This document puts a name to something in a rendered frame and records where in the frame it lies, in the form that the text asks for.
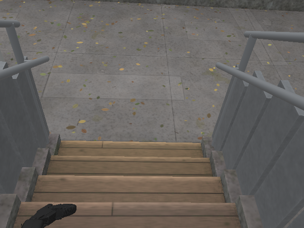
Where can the left robot hand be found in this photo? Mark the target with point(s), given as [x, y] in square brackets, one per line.
[49, 213]

